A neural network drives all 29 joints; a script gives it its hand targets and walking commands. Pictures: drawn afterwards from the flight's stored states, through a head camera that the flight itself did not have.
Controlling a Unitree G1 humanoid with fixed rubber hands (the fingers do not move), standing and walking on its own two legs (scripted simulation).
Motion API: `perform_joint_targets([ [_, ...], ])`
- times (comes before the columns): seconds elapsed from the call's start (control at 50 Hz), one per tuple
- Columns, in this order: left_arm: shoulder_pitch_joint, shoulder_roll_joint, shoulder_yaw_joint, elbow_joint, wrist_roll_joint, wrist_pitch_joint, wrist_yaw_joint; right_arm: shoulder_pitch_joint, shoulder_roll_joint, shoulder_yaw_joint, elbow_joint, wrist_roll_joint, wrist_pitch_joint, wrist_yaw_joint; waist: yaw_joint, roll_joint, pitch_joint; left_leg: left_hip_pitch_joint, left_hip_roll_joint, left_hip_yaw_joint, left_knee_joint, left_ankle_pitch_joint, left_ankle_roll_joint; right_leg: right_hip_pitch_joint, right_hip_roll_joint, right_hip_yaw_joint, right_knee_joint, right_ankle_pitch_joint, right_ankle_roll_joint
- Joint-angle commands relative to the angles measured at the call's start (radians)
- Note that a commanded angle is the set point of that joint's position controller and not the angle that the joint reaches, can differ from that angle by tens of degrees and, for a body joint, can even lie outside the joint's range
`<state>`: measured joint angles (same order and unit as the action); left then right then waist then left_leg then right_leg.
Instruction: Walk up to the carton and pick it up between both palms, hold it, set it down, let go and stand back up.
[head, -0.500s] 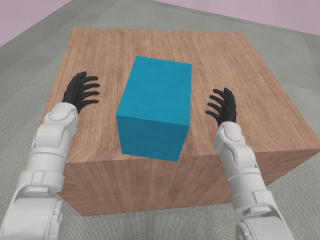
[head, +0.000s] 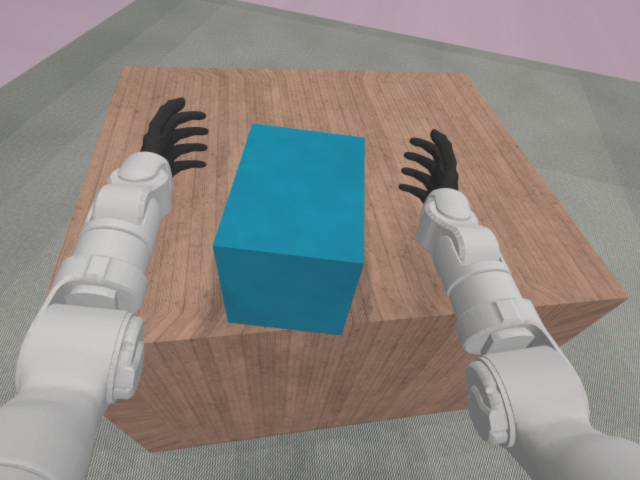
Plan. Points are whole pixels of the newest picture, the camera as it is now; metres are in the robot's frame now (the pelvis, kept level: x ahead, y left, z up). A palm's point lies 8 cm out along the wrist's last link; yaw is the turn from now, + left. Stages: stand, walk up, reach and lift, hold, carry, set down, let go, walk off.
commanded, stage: reach and lift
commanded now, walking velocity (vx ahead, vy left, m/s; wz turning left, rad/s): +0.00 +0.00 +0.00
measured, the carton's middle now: (296, 229) +0.46 +0.02 +0.02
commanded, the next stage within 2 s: none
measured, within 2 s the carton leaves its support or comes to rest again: neither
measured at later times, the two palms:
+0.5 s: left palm (180, 176) +0.47 +0.18 +0.11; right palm (430, 204) +0.43 -0.16 +0.11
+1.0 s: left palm (186, 207) +0.46 +0.18 +0.06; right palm (415, 231) +0.42 -0.15 +0.06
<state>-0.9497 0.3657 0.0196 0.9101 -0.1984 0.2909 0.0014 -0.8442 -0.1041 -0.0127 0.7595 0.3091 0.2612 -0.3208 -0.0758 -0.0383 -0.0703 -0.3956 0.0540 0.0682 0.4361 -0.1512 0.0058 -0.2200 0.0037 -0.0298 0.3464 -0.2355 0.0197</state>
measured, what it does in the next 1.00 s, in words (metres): stands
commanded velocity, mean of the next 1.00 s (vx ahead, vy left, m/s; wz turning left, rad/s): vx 0.00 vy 0.00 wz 0.00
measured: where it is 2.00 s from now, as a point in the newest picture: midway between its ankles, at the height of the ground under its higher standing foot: outside the picture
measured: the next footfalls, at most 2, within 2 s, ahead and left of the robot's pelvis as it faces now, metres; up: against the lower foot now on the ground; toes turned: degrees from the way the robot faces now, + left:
none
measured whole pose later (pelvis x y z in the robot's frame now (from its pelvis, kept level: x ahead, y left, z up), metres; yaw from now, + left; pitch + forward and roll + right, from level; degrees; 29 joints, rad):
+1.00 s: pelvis -0.01 +0.00 -0.02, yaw +0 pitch +18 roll -2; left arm -1.06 0.29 0.06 1.41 -0.11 -0.19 -0.01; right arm -0.90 -0.01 -0.20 1.14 0.08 -0.10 -0.23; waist -0.10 -0.04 -0.20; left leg -0.71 0.06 0.04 0.55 -0.16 0.00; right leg -0.55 0.01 -0.05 0.50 -0.27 0.01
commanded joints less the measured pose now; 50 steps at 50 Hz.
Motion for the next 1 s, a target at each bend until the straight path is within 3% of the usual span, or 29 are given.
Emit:
perform_joint_targets([
  [0.0,-0.592,0.166,0.035,-0.132,0.004,-0.066,0.008,-0.543,-0.147,-0.026,-0.137,0.009,-0.055,-0.003,-0.004,0.156,-0.600,0.535,-0.041,-0.042,0.056,0.396,-0.056,-0.074,0.043,-0.035,-0.009,0.503,0.035],
  [0.16,-0.686,0.156,0.000,0.028,-0.015,-0.117,0.007,-0.636,-0.158,-0.018,-0.028,0.029,-0.067,0.004,-0.019,0.155,-0.645,0.530,-0.038,-0.055,0.067,0.420,-0.059,-0.111,0.038,-0.035,-0.003,0.561,0.034],
  [0.32,-0.593,0.110,0.021,0.171,0.041,-0.200,-0.026,-0.548,-0.104,0.000,0.102,0.018,-0.130,0.012,-0.014,0.143,-0.586,0.513,-0.040,-0.054,0.062,0.457,-0.051,-0.128,0.037,-0.035,-0.009,0.555,0.034],
  [0.4,-0.561,0.099,0.059,0.170,0.082,-0.268,-0.037,-0.500,-0.065,-0.028,0.087,-0.034,-0.195,0.017,-0.002,0.146,-0.603,0.467,-0.044,-0.043,0.072,0.461,-0.052,-0.144,0.038,-0.032,0.000,0.531,0.029],
  [0.42,-0.603,0.110,0.054,0.014,0.062,-0.289,-0.026,-0.527,-0.092,-0.078,-0.023,-0.064,-0.223,0.019,-0.018,0.190,-0.757,0.535,-0.037,-0.037,0.089,0.530,-0.071,-0.099,0.047,-0.049,0.013,0.587,0.024],
  [0.44,-0.633,0.101,0.035,0.019,0.054,-0.293,-0.018,-0.550,-0.093,-0.097,-0.023,-0.092,-0.236,0.023,-0.027,0.218,-0.757,0.540,-0.034,-0.039,0.110,0.556,-0.086,-0.139,0.051,-0.053,0.019,0.572,0.018],
  [0.48,-0.636,0.100,0.041,0.055,0.053,-0.307,-0.015,-0.550,-0.078,-0.119,-0.008,-0.138,-0.241,0.032,-0.031,0.192,-0.721,0.524,-0.034,-0.032,0.118,0.503,-0.076,-0.175,0.047,-0.049,0.009,0.502,0.016],
  [0.54,-0.640,0.100,0.044,0.094,0.057,-0.341,-0.010,-0.554,-0.061,-0.153,0.001,-0.183,-0.256,0.037,-0.033,0.176,-0.749,0.447,-0.034,-0.034,0.109,0.427,-0.063,-0.152,0.038,-0.045,0.041,0.495,0.024],
  [0.68,-0.603,0.070,0.058,0.227,0.076,-0.435,-0.019,-0.513,-0.026,-0.145,0.108,-0.193,-0.333,0.063,-0.009,0.181,-0.762,0.353,-0.033,-0.038,0.145,0.428,-0.055,-0.180,0.019,-0.031,0.097,0.516,0.031],
  [0.76,-0.599,0.065,0.063,0.309,0.087,-0.480,-0.021,-0.506,-0.024,-0.144,0.191,-0.195,-0.367,0.081,-0.004,0.155,-0.713,0.297,-0.031,-0.038,0.143,0.378,-0.043,-0.199,0.013,-0.028,0.110,0.457,0.030],
  [0.9,-0.644,0.034,0.043,0.304,0.078,-0.527,-0.011,-0.539,-0.029,-0.184,0.188,-0.226,-0.419,0.089,-0.022,0.161,-0.796,0.309,-0.025,-0.039,0.180,0.410,-0.057,-0.267,0.016,-0.033,0.123,0.445,0.026],
  [0.98,-0.650,0.019,0.053,0.299,0.100,-0.519,-0.009,-0.550,-0.025,-0.223,0.190,-0.255,-0.424,0.090,-0.012,0.174,-0.798,0.311,-0.025,-0.035,0.175,0.395,-0.061,-0.281,0.021,-0.041,0.118,0.405,0.019],
])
